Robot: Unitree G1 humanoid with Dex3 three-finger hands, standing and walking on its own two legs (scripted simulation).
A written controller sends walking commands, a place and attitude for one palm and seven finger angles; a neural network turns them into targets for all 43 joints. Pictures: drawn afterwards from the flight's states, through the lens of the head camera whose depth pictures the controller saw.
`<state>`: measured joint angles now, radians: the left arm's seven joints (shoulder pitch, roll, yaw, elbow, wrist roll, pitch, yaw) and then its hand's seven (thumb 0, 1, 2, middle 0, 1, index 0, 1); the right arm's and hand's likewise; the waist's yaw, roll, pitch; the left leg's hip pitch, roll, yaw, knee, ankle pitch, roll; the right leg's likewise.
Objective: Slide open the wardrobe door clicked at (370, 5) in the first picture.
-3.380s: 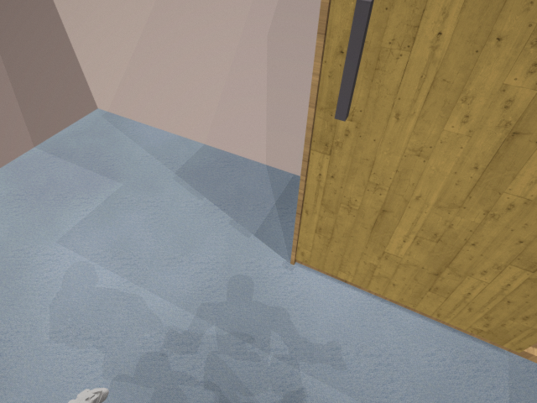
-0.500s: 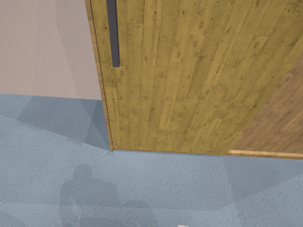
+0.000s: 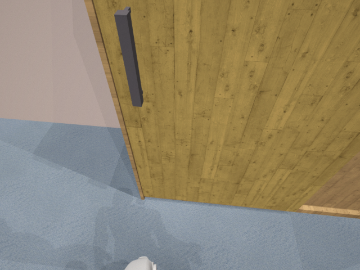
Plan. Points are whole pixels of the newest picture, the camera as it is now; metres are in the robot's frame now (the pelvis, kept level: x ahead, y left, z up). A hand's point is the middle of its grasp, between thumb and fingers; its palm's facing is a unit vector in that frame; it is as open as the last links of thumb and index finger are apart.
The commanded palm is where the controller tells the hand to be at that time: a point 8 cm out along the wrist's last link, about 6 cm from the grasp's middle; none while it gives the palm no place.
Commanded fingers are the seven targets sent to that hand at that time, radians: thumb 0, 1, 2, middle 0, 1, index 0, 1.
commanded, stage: come to a stop and stand still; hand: left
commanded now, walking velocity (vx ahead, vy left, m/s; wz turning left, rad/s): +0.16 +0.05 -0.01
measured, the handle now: (133, 61) +0.58 +0.16 +0.17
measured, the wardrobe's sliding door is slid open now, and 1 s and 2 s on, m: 0.00 0.00 0.00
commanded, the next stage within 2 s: none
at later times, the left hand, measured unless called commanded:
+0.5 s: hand out of the picture +0.13 +0.23 -0.18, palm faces +0.02 -0.98 -0.20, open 7.4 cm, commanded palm none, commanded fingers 0.00 0.90 0.90 -0.20 -0.30 -0.20 -0.30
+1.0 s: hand out of the picture +0.07 +0.16 -0.18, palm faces +0.04 -0.98 -0.20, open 7.2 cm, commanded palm none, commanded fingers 0.00 0.90 0.90 -0.20 -0.30 -0.20 -0.30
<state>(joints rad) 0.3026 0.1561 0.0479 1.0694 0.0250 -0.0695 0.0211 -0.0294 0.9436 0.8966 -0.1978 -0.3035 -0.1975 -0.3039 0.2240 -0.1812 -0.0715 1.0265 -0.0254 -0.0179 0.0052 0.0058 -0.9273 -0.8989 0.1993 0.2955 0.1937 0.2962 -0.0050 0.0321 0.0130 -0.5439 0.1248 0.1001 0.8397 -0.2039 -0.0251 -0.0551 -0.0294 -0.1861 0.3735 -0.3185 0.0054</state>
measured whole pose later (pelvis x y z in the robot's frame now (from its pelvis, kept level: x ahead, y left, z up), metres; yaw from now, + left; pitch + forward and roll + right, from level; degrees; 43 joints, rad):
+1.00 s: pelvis +0.04 -0.02 +0.00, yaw -1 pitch +0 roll +0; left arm 0.24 0.16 0.03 1.08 0.00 0.01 0.04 0.00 0.94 0.90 -0.20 -0.30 -0.20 -0.30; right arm 0.29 -0.12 -0.03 1.13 -0.02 0.02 -0.03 0.00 -0.91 -0.90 0.20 0.30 0.20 0.30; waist 0.00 0.00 0.03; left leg -0.21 0.05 0.06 0.51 -0.30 -0.02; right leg -0.20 -0.02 -0.10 0.50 -0.29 0.00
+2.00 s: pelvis -0.03 +0.03 +0.00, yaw +0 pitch -2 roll -1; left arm 0.29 0.30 0.00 1.04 0.02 0.01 0.01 0.00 0.91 0.90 -0.20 -0.30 -0.20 -0.30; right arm 0.25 -0.28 -0.02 1.06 -0.01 0.00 0.01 0.01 -0.91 -0.90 0.21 0.30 0.20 0.30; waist 0.00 -0.01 0.02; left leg -0.25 -0.02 0.06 0.46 -0.17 0.06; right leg -0.23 -0.07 -0.06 0.43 -0.17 0.03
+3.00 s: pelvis +0.01 +0.00 +0.01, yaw +0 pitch -2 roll +0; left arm 0.20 0.28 -0.01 1.08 0.01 -0.01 0.01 0.00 0.90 0.90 -0.20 -0.30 -0.20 -0.30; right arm 0.18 -0.28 0.00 1.12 -0.01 0.00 0.00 0.00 -0.91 -0.90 0.21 0.30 0.20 0.30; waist 0.00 0.00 0.03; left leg -0.15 0.00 0.05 0.35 -0.16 0.02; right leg -0.13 -0.04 -0.07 0.34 -0.17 0.02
